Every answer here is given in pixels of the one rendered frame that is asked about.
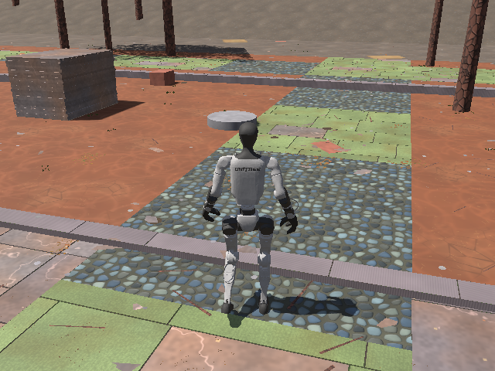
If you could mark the left robot upper arm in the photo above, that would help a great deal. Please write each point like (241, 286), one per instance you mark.
(219, 173)

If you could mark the right robot upper arm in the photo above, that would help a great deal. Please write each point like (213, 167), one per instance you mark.
(276, 176)

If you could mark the right robot hand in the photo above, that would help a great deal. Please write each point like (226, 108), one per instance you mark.
(290, 222)

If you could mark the left robot forearm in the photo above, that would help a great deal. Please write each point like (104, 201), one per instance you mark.
(210, 201)

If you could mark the left robot shin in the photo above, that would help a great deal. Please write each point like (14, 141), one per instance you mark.
(229, 277)

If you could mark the robot right foot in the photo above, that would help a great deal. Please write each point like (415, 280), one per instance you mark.
(263, 308)

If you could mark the right robot forearm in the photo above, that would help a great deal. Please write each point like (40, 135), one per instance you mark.
(287, 206)

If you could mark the left robot hand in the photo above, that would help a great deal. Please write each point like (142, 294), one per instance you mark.
(207, 217)

